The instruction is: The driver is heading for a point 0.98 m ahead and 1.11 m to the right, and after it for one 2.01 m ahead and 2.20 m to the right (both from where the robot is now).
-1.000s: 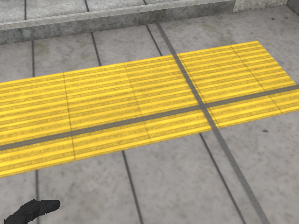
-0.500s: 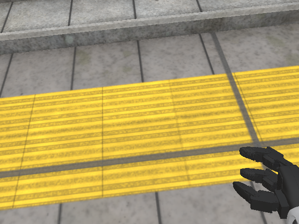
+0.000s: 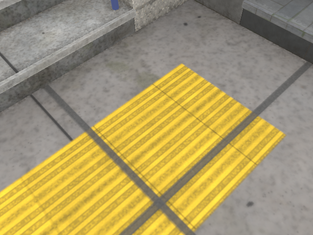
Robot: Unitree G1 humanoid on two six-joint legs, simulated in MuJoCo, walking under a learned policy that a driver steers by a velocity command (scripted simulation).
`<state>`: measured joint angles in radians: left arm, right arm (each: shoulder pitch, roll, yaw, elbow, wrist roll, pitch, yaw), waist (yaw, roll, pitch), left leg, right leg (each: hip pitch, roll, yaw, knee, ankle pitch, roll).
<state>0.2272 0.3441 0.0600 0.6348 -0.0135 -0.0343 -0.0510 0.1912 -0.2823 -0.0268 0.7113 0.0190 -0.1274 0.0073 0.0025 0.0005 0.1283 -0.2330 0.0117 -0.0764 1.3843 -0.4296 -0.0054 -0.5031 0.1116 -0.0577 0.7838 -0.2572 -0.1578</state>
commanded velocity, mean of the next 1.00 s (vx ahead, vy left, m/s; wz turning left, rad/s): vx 0.16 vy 0.00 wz -0.99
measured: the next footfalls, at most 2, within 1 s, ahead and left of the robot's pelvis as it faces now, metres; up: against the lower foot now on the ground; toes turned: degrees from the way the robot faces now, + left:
left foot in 0.32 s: +0.46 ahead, +0.06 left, +0.00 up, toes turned -28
right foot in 0.80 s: +0.24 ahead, -0.09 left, +0.00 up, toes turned -51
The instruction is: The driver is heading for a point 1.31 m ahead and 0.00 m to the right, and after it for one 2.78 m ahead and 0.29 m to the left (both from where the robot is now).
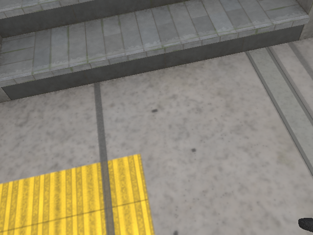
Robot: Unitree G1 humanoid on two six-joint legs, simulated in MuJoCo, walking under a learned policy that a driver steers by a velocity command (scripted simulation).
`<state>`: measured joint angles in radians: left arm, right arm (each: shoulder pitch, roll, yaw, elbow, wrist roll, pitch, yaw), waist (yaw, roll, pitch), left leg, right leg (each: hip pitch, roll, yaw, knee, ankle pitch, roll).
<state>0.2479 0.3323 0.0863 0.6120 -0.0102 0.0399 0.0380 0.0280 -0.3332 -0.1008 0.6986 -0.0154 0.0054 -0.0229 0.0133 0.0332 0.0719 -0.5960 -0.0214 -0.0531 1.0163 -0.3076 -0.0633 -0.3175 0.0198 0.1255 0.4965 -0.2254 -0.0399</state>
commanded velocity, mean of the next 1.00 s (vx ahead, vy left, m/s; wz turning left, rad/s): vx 0.57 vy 0.00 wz -0.43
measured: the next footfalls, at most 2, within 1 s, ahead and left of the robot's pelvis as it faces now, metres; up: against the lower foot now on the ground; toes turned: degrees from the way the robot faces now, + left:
left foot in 0.22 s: +0.12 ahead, +0.12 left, +0.00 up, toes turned -23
right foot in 0.70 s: +0.23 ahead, -0.29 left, +0.00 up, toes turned -30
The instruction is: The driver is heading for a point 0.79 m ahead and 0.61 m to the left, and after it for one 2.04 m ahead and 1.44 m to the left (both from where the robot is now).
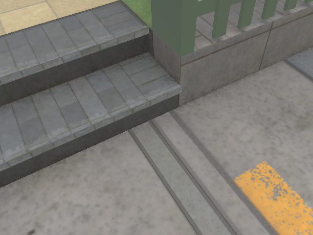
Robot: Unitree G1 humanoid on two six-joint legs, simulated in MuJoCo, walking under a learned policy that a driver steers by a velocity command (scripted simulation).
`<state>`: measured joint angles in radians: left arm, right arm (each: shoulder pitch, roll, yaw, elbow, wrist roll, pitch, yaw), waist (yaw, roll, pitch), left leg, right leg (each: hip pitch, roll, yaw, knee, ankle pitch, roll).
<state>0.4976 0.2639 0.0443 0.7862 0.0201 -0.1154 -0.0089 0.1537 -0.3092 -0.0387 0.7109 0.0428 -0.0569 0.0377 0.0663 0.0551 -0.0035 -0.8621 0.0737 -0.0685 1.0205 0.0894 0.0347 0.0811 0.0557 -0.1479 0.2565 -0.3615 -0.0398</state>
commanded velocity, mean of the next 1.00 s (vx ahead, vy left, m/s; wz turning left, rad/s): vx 0.99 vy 0.00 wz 0.89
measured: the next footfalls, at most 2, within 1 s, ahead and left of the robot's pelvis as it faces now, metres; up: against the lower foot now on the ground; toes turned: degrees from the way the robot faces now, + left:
left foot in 0.18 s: +0.37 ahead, +0.05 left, +0.00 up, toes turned +8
right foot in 0.58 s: +0.80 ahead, -0.04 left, +0.00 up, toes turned +39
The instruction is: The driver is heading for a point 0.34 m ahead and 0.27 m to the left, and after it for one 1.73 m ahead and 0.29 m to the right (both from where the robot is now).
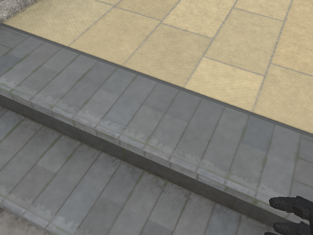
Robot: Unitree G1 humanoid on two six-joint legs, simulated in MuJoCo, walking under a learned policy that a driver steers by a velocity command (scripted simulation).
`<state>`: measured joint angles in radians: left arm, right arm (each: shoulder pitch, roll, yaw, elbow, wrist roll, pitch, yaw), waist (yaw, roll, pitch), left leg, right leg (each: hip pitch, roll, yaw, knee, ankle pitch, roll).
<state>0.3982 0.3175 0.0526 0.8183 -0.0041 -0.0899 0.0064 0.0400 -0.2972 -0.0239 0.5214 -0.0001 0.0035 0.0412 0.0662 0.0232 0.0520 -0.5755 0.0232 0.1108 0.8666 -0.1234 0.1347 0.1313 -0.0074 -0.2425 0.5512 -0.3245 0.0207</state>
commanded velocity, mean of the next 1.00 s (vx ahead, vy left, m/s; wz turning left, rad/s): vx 1.00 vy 0.00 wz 0.51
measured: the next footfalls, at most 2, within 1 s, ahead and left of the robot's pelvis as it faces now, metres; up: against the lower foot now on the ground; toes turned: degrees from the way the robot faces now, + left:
left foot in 0.02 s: +0.14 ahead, +0.04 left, +0.00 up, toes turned +5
right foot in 0.36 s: +0.47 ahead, -0.13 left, +0.18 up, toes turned +22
